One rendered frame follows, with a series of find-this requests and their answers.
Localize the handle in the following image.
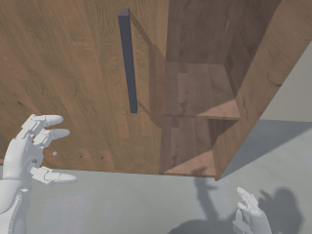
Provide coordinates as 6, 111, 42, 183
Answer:
118, 8, 138, 114

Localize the robot right hand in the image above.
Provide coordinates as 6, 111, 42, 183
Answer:
232, 187, 272, 234

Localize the wardrobe door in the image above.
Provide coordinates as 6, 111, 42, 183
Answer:
0, 0, 170, 175
0, 133, 10, 159

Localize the robot left forearm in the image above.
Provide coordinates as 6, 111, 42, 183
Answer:
0, 178, 33, 234

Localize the robot left hand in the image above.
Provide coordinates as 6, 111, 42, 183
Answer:
2, 114, 78, 187

